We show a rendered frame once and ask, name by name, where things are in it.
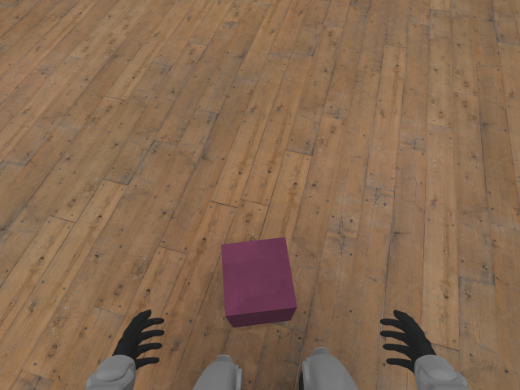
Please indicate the robot right forearm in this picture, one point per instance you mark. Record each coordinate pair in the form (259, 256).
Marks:
(435, 373)

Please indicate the robot left forearm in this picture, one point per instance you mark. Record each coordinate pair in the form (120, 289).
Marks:
(117, 372)

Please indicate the robot right thigh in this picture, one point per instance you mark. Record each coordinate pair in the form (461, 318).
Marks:
(326, 372)

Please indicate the left robot shin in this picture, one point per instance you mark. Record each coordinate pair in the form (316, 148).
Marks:
(225, 358)

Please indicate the robot right hand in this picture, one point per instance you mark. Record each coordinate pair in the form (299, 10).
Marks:
(413, 336)

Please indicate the robot left hand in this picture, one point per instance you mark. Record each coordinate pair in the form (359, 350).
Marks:
(132, 336)

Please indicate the carton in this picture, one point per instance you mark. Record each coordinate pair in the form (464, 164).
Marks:
(257, 282)

